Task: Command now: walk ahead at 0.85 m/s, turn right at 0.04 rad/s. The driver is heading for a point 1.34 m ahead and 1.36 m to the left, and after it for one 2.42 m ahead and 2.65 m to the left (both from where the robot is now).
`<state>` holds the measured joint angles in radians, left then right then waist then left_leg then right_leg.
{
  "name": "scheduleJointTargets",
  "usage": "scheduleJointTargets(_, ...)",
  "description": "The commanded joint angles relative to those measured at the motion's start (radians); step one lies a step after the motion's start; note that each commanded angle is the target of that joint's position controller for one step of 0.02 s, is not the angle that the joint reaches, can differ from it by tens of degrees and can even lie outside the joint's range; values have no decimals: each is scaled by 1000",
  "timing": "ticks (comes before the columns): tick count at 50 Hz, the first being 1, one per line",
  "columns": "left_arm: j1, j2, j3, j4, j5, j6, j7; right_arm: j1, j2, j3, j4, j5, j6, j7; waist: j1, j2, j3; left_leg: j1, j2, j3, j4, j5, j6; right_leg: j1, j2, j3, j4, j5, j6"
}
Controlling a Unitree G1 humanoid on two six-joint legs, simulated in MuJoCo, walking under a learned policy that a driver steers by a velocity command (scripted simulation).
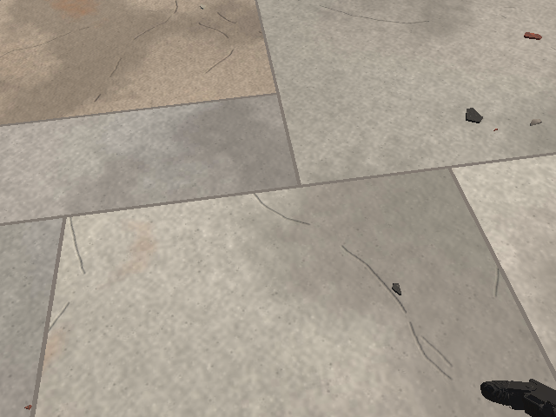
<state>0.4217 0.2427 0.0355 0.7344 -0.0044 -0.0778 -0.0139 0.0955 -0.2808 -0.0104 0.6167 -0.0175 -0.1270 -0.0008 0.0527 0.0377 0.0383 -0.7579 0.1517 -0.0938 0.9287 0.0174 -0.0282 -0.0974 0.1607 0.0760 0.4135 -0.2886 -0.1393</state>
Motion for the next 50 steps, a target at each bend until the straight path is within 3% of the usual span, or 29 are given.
scheduleJointTargets(1,-37,133,28,-39,-7,-34,14,-94,-12,7,-42,-3,-12,17,39,-46,82,289,-67,140,-261,342,14,-314,-176,31,-225,251,-86)
scheduleJointTargets(4,32,159,30,28,-8,-23,17,-167,-45,-9,-72,27,-26,50,80,-74,96,225,-115,144,-427,371,62,-88,-236,9,-170,400,-36)
scheduleJointTargets(6,12,175,31,37,14,-8,27,-113,-78,-27,-67,29,-28,71,40,-98,37,233,-172,150,-435,288,101,51,-277,-11,-67,661,5)
scheduleJointTargets(7,-17,191,34,26,25,0,34,-17,-111,-44,-44,25,-26,76,-11,-118,-35,293,-213,165,-410,218,115,123,-282,-16,25,862,32)
scheduleJointTargets(8,-77,214,40,6,38,11,41,149,-154,-67,-5,29,-19,75,-102,-145,-120,405,-246,178,-381,144,127,151,-272,-30,200,1031,57)
scheduleJointTargets(9,-167,226,43,-22,41,19,45,339,-178,-79,36,30,-9,66,-220,-142,-188,599,-218,146,-410,193,141,55,-246,-67,472,1036,93)
scheduleJointTargets(10,-94,119,20,-58,70,15,41,394,-238,-82,42,15,-1,57,-157,141,-291,888,-45,-79,-329,561,213,-208,-116,-109,906,282,147)
scheduleJointTargets(11,123,43,-13,-68,27,6,18,319,-271,-80,-5,-25,-8,59,-46,326,-490,1247,228,-687,-404,527,463,-584,21,48,1258,-368,229)
scheduleJointTargets(12,70,175,1,-64,12,-1,4,259,-232,-97,-56,-8,19,47,-119,137,-583,1217,180,-729,-501,177,425,-583,-51,138,1270,-248,191)
scheduleJointTargets(13,-92,213,14,-108,2,0,1,198,-182,-82,-77,10,42,34,-128,6,-421,1030,119,-599,-539,-13,364,-603,-91,121,1172,-180,165)
scheduleJointTargets(14,-167,192,11,-136,16,5,9,154,-167,-74,-84,24,58,31,-87,-125,-264,818,71,-535,-589,-76,329,-611,-111,88,1084,-157,157)
scheduleJointTargets(15,-188,184,12,-150,26,16,18,124,-171,-74,-92,21,63,26,-53,-135,-190,672,36,-497,-614,-33,323,-585,-127,84,1004,-138,158)
scheduleJointTargets(17,-153,168,14,-140,33,35,31,87,-161,-75,-93,13,72,22,-4,-66,-122,499,-45,-392,-641,103,300,-503,-148,75,855,-128,172)
scheduleJointTargets(19,-155,133,6,-135,43,33,48,105,-165,-78,-75,20,76,12,-6,-48,-139,455,-74,-325,-596,366,299,-486,-137,58,729,-106,203)
scheduleJointTargets(21,-191,125,5,-142,41,38,59,124,-195,-89,-63,26,95,-8,-13,-35,-198,472,-84,-321,-560,428,284,-489,-114,64,654,-40,232)
scheduleJointTargets(24,-258,138,13,-152,24,52,65,113,-207,-95,-71,50,136,-37,-29,17,-219,499,-116,-364,-558,140,214,-517,-94,95,560,78,242)
scheduleJointTargets(27,-344,138,17,-165,16,45,59,118,-200,-97,-78,50,162,-53,-61,80,-164,516,-143,-420,-571,-117,177,-526,-80,117,432,119,231)
scheduleJointTargets(31,-413,148,28,-168,12,11,43,141,-195,-109,-84,41,174,-56,-95,132,-131,588,-139,-499,-529,-86,183,-470,-62,135,253,104,216)
scheduleJointTargets(34,-376,171,46,-143,4,-7,31,107,-185,-111,-106,43,178,-51,-71,153,-133,585,-156,-553,-473,-1,160,-304,-64,132,62,115,198)
scheduleJointTargets(35,-337,175,54,-125,-2,-9,29,86,-172,-107,-115,48,180,-47,-47,140,-132,548,-187,-545,-430,-73,138,-202,-93,114,-55,216,184)
scheduleJointTargets(36,-327,192,60,-119,1,-4,31,140,-118,-92,-106,50,183,-42,-72,30,-181,463,-247,-473,-300,-414,99,-34,-225,181,-103,314,127)
scheduleJointTargets(37,-343,232,66,-149,16,17,40,233,-67,-77,-88,37,183,-37,-116,-160,-224,316,-350,-296,-69,-698,54,113,-442,354,-34,534,24)
scheduleJointTargets(38,-304,235,69,-141,49,28,36,228,-170,-103,-129,48,173,-24,-120,-323,-228,182,-337,-204,96,-719,14,82,-567,529,-65,529,-101)
scheduleJointTargets(39,-328,189,66,-156,38,31,38,203,-251,-125,-104,42,171,-21,-95,-234,-171,146,-265,-168,192,-613,-27,36,-527,471,-84,408,-104)
scheduleJointTargets(40,-360,154,56,-165,30,38,45,189,-263,-133,-85,46,179,-23,-87,-173,-124,128,-236,-145,236,-525,-43,-7,-454,354,-81,282,-62)
scheduleJointTargets(41,-377,145,50,-177,24,49,54,206,-238,-129,-66,43,194,-29,-90,-133,-112,131,-221,-116,304,-470,-55,-42,-411,280,-83,217,-32)
scheduleJointTargets(44,-385,145,41,-174,32,67,71,200,-176,-109,-84,48,200,-27,-77,-160,-62,100,-171,8,389,-380,-79,-105,-359,113,-127,262,-46)
scheduleJointTargets(47,-329,156,47,-153,38,77,76,136,-148,-99,-113,51,190,-28,-29,-179,-86,49,-102,47,307,-350,-105,-2,-388,53,-137,297,-79)
scheduleJointTargets(50,-308,181,61,-132,36,80,70,111,-129,-94,-126,43,186,-22,-15,-177,-110,54,-58,57,217,-352,-111,55,-436,14,-143,311,-102)
